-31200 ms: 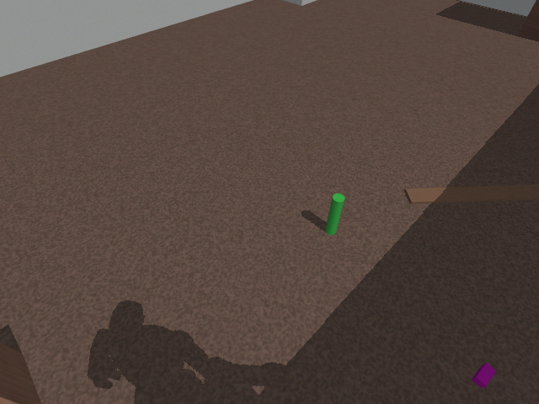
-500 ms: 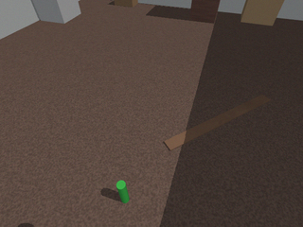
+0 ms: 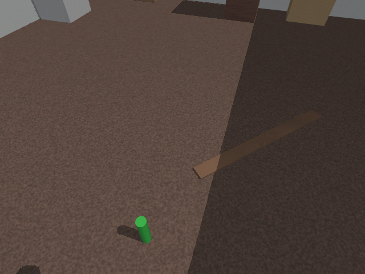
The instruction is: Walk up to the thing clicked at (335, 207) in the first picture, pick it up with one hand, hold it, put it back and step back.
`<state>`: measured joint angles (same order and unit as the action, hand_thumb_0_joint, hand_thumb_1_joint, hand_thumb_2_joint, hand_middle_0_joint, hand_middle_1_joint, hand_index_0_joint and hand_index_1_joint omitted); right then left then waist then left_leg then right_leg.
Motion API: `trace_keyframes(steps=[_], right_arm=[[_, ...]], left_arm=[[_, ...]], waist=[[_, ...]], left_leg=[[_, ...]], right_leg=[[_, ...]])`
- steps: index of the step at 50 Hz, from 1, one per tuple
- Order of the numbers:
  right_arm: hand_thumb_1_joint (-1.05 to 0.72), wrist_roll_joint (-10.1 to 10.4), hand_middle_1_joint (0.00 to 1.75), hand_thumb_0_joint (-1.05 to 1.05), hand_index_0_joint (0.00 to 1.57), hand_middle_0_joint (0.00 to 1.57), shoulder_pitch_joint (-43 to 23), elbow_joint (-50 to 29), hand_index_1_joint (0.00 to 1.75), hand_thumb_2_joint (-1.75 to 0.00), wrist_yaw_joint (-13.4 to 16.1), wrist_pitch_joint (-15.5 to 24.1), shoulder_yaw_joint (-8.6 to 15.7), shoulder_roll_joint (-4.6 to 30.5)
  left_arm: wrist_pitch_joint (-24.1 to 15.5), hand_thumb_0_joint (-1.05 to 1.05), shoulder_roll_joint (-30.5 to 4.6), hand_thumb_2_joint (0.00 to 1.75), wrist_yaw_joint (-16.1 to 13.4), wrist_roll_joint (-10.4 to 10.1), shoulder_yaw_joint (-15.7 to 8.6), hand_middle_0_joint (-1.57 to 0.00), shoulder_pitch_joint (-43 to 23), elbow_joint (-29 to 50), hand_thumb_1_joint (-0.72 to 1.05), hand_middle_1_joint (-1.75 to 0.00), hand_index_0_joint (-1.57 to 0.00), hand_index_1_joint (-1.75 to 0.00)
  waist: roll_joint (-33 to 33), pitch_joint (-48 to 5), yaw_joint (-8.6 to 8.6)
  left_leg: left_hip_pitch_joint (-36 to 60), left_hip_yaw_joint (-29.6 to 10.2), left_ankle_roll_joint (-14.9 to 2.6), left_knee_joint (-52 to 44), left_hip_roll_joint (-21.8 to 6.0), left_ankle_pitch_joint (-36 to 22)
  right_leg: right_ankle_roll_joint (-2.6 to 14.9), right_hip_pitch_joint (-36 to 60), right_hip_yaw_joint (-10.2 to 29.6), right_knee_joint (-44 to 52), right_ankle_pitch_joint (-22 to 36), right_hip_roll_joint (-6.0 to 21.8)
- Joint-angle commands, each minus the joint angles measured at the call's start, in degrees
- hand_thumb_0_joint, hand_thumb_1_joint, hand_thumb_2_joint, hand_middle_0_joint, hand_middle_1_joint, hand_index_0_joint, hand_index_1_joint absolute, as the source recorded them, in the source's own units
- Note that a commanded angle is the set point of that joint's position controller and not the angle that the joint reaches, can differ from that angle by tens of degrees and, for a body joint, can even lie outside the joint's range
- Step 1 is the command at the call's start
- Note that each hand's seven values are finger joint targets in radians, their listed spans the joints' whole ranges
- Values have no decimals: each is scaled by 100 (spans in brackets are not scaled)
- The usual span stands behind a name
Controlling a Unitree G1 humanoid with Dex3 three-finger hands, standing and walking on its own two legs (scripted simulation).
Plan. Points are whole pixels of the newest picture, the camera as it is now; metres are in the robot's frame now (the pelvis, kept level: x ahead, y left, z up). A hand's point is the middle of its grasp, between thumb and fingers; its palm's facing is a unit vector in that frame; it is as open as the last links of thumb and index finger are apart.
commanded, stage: stand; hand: left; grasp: from the side
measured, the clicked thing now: (144, 230) +0.44 +0.21 -0.66
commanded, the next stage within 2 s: step back in 0.94 s
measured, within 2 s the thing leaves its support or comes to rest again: neither
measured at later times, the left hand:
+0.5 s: hand out of the picture +0.10 +0.25 -0.16, palm faces -0.02 -0.94 -0.34, open 7.4 cm
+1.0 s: hand out of the picture +0.10 +0.25 -0.16, palm faces +0.00 -0.94 -0.35, open 7.4 cm
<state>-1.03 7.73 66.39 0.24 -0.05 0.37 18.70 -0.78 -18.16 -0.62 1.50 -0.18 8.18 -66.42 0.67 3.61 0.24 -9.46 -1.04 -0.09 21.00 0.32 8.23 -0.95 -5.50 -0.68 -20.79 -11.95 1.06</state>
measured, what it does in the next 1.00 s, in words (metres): stands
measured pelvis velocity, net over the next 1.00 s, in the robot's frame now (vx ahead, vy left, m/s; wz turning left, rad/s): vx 0.03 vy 0.00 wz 0.00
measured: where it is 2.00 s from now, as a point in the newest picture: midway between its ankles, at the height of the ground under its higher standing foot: outside the picture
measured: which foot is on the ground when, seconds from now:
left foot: down 0.00-1.00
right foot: down 0.00-1.00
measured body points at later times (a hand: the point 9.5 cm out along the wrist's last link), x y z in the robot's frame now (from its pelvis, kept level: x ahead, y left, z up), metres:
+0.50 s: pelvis +0.02 +0.00 +0.00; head +0.04 +0.00 +0.45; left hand +0.10 +0.29 -0.13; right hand +0.09 -0.30 -0.14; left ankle +0.04 +0.12 -0.75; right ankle +0.00 -0.13 -0.75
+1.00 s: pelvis +0.03 +0.00 +0.00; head +0.05 -0.01 +0.45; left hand +0.10 +0.30 -0.13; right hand +0.11 -0.30 -0.14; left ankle +0.04 +0.12 -0.75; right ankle +0.00 -0.13 -0.75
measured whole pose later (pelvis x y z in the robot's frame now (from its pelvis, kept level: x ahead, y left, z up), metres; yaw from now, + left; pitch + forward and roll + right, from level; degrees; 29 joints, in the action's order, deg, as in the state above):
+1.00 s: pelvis +0.03 +0.00 +0.00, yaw +0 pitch -2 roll +0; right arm -0.4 4.6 64.4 0.0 -0.1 0.4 19.8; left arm -0.4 -19.2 -0.4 0.3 -1.7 6.0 -63.7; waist 0.6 4.2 -0.3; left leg -9.6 -0.9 0.0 21.6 0.1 10.4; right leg -0.7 -5.2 -0.6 -20.3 -13.6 0.9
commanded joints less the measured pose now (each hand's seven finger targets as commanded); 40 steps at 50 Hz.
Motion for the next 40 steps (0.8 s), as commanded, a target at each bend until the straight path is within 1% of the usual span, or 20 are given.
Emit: trace_keyframes(steps=[1,2,7,9,10,12,14,15,17,20,23,25,26,31,32,33,34,35,36,40], right_arm=[[-90,18,30,0,20,20,-284,-316,30,-90,63,130,210,1139],[-90,16,30,0,20,20,-222,-286,30,-90,67,127,189,1116],[-90,8,30,0,20,20,-296,-281,30,-90,83,145,195,1149],[-90,26,30,0,20,20,-284,-272,30,-90,77,154,195,1170],[-90,26,30,0,20,20,-291,-278,30,-90,76,158,200,1146],[-90,17,30,0,20,20,-262,-272,30,-90,82,165,195,1159],[-90,22,30,0,20,20,-304,-277,30,-90,81,169,202,1182],[-90,25,30,0,20,20,-323,-287,30,-90,84,168,204,1189],[-90,23,30,0,20,20,-343,-294,30,-90,76,165,195,1172],[-90,23,30,0,20,20,-364,-289,30,-90,82,161,207,1213],[-90,15,30,0,20,20,-350,-287,30,-90,82,173,196,1181],[-90,26,30,0,20,20,-375,-309,30,-90,88,179,205,1208],[-90,34,30,0,20,20,-363,-296,30,-90,86,186,195,1212],[-90,34,30,0,20,20,-409,-301,30,-90,100,196,194,1229],[-90,36,30,0,20,20,-371,-300,30,-90,98,192,179,1200],[-90,42,30,0,20,20,-369,-287,30,-90,93,187,178,1220],[-90,34,30,0,20,20,-445,-307,30,-90,96,185,195,1239],[-90,33,30,0,20,20,-416,-310,30,-90,97,182,193,1236],[-90,34,30,0,20,20,-472,-315,30,-90,95,179,191,1226],[-90,37,30,0,20,20,-429,-326,30,-90,79,178,192,1251]], left_arm=[[-117,0,-1221,90,-82,-37,-205,-20,-246,291,90,-30,-20,-30],[-114,0,-1233,90,-77,-53,-207,-20,-295,291,90,-30,-20,-30],[-83,0,-1228,90,-67,-59,-221,-20,-296,280,90,-30,-20,-30],[-96,0,-1204,90,-62,-57,-210,-20,-285,291,90,-30,-20,-30],[-103,0,-1222,90,-75,-56,-223,-20,-353,300,90,-30,-20,-30],[-101,0,-1198,90,-67,-58,-221,-20,-362,301,90,-30,-20,-30],[-101,0,-1194,90,-68,-64,-219,-20,-353,298,90,-30,-20,-30],[-101,0,-1219,90,-67,-62,-230,-20,-369,312,90,-30,-20,-30],[-102,0,-1239,90,-65,-69,-236,-20,-390,308,90,-30,-20,-30],[-97,0,-1207,90,-66,-60,-233,-20,-418,312,90,-30,-20,-30],[-102,0,-1260,90,-62,-67,-248,-20,-438,341,90,-30,-20,-30],[-108,0,-1253,90,-75,-67,-250,-20,-422,359,90,-30,-20,-30],[-113,0,-1239,90,-69,-79,-240,-20,-426,355,90,-30,-20,-30],[-94,0,-1238,90,-65,-78,-245,-20,-399,357,90,-30,-20,-30],[-88,0,-1242,90,-65,-81,-248,-20,-419,356,90,-30,-20,-30],[-86,0,-1253,90,-62,-86,-245,-20,-432,354,90,-30,-20,-30],[-82,0,-1250,90,-62,-73,-250,-20,-423,357,90,-30,-20,-30],[-79,0,-1253,90,-59,-70,-252,-20,-437,352,90,-30,-20,-30],[-75,0,-1251,90,-60,-68,-249,-20,-424,349,90,-30,-20,-30],[-95,0,-1251,90,-57,-71,-240,-20,-403,366,90,-30,-20,-30]], waist=[[-68,-315,-15],[-35,-291,-38],[-10,-289,-5],[-37,-311,5],[-118,-372,-5],[-85,-408,-25],[-86,-398,-6],[-89,-442,-15],[-133,-380,-17],[-98,-373,-29],[-71,-469,-41],[-67,-625,-22],[-71,-602,-36],[-10,-659,-16],[-37,-613,-39],[-53,-538,-37],[-51,-497,-15],[-71,-480,-42],[-72,-405,-20],[-85,-433,-41]], left_leg=[[222,-623,-126,-437,-650,-181],[162,-592,-135,-457,-643,-152],[223,-590,-112,-504,-669,-218],[233,-592,-116,-508,-674,-330],[286,-598,-120,-484,-694,-577],[328,-548,-123,-442,-691,-613],[347,-573,-116,-480,-704,-657],[380,-554,-131,-455,-700,-753],[352,-562,-100,-510,-683,-609],[399,-550,-101,-472,-699,-627],[432,-528,-87,-473,-710,-871],[507,-510,-123,-394,-748,-1265],[514,-506,-98,-423,-731,-1286],[580,-482,-121,-388,-762,-1430],[531,-475,-115,-430,-740,-1358],[498,-497,-77,-494,-721,-1163],[510,-503,-102,-466,-736,-1101],[488,-495,-94,-478,-726,-1055],[513,-524,-77,-494,-730,-1032],[473,-507,-103,-476,-722,-988]], right_leg=[[176,-176,545,522,314,621],[168,-117,570,538,399,633],[178,-108,515,514,380,612],[160,-66,506,535,500,618],[165,0,505,513,624,634],[155,11,512,521,735,640],[149,15,498,538,688,640],[147,42,505,546,847,643],[130,-8,475,562,669,620],[129,-26,489,603,726,635],[145,72,496,551,930,651],[139,202,476,497,1279,679],[125,199,474,508,1265,666],[144,254,454,461,1401,677],[142,242,461,482,1351,674],[131,183,439,510,1121,647],[138,132,442,533,1064,652],[139,120,467,550,1056,663],[145,44,428,544,958,643],[134,100,466,624,970,666]])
